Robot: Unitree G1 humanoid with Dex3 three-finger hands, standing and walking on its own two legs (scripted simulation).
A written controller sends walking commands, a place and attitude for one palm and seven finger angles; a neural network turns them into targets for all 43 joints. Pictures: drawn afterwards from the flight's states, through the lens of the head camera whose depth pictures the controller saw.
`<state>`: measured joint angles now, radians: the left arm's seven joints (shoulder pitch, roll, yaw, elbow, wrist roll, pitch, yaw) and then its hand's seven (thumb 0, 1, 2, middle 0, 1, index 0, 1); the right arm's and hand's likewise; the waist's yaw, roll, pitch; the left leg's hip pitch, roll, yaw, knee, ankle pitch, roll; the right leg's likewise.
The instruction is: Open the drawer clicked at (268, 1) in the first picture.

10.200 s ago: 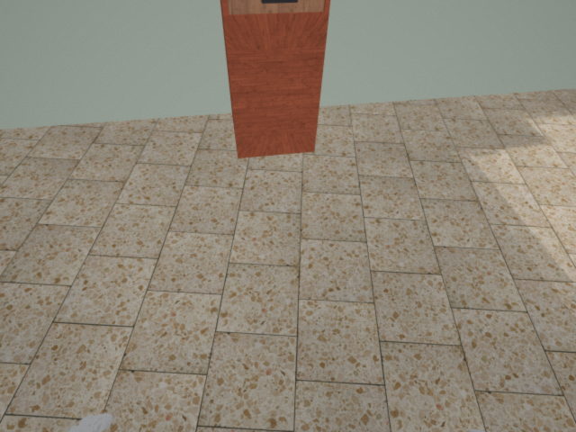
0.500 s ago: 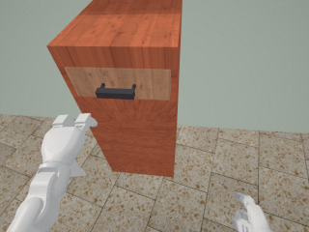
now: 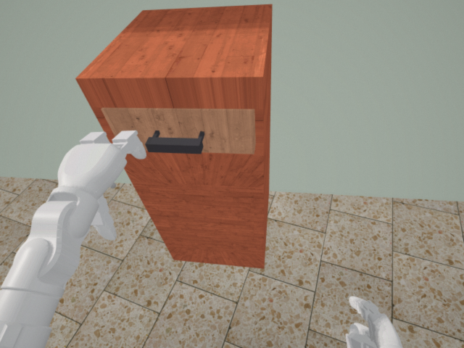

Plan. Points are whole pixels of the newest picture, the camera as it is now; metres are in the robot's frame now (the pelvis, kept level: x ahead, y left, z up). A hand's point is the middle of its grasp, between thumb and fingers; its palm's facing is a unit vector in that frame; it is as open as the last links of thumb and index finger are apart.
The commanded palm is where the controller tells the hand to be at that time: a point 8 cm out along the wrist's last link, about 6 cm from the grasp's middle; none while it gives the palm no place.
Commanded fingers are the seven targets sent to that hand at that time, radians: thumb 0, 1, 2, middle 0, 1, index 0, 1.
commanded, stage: raise the hand with hooked fingers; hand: left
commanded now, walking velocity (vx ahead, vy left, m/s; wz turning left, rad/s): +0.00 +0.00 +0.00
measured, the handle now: (176, 139) +0.57 +0.23 +0.02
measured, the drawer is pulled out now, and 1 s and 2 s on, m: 0.00 0.00 0.00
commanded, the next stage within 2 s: move the hooked fingers above the handle in 0.24 s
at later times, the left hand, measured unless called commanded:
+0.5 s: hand (121, 194) +0.31 +0.24 +0.12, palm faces +0.02 -0.04 -1.00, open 13.9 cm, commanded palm +0.30 +0.23 +0.19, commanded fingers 0.00 -0.50 0.30 -0.30 -1.20 -0.30 -1.20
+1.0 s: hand (145, 166) +0.40 +0.23 +0.10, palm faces -0.02 -0.03 -1.00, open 13.8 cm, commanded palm +0.39 +0.24 +0.17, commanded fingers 0.00 -0.50 0.30 -0.30 -1.20 -0.30 -1.20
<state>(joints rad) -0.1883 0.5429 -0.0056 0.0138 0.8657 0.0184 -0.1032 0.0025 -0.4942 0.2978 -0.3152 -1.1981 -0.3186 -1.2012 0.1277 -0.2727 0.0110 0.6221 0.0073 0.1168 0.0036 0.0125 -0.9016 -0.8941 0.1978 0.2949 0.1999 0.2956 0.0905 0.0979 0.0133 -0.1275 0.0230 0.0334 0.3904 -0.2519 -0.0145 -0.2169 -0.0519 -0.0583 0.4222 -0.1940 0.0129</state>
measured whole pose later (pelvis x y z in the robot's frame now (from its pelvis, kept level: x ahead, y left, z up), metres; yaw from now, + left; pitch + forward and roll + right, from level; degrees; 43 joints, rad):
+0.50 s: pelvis -0.01 +0.00 +0.00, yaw +1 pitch -1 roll +1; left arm -0.26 0.51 -0.08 0.13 0.90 -0.01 -0.05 0.00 -0.50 0.30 -0.32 -1.20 -0.32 -1.20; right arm 0.11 -0.26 0.02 0.64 0.02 0.10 -0.02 0.01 -0.90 -0.89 0.20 0.29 0.20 0.30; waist 0.10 0.09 0.02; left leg -0.15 0.01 0.02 0.38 -0.23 -0.01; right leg -0.24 -0.06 -0.07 0.42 -0.18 0.01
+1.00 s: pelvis +0.01 +0.00 +0.00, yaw +0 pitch +5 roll +0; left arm -0.48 0.52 -0.07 0.44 0.94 -0.10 0.00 0.00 -0.49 0.30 -0.32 -1.20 -0.32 -1.20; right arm 0.24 -0.29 -0.04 0.66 0.03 0.11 -0.03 0.01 -0.90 -0.89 0.20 0.29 0.20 0.30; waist 0.04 0.06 -0.01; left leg -0.25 0.02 0.04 0.44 -0.27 -0.01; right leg -0.34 -0.05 -0.05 0.47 -0.21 0.01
